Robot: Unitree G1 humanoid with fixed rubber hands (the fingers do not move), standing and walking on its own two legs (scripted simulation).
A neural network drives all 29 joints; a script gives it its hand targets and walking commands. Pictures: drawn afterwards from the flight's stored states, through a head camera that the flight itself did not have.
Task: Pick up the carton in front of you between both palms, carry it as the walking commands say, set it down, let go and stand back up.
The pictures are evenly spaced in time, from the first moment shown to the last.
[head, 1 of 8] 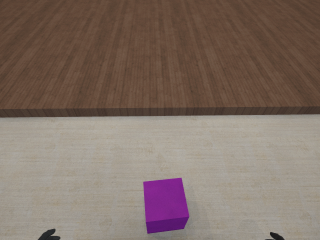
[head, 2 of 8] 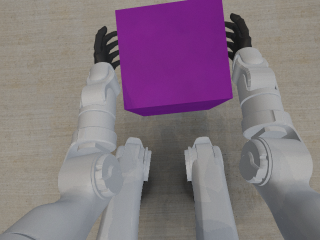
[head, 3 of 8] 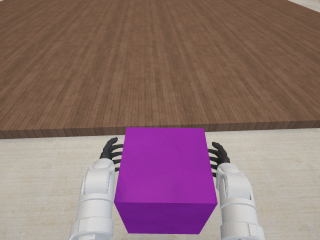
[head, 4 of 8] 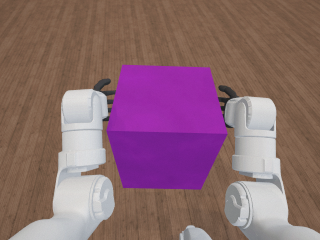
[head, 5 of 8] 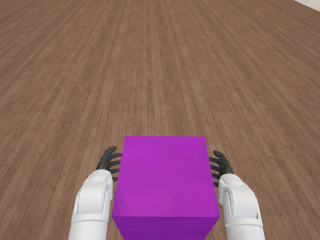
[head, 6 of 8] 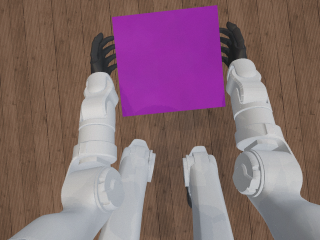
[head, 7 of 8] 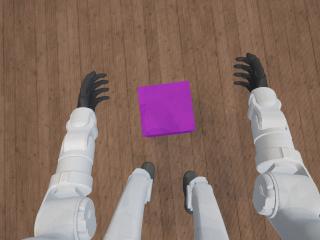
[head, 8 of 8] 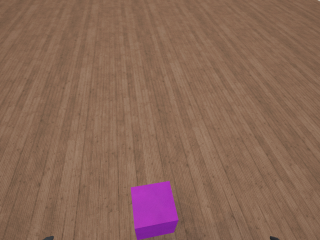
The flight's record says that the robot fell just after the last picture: no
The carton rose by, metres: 0.86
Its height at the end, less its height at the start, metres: +0.10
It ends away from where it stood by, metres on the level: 3.11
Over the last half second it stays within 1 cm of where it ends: yes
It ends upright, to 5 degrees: yes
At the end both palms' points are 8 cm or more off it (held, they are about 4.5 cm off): yes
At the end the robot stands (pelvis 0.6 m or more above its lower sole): yes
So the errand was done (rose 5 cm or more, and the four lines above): yes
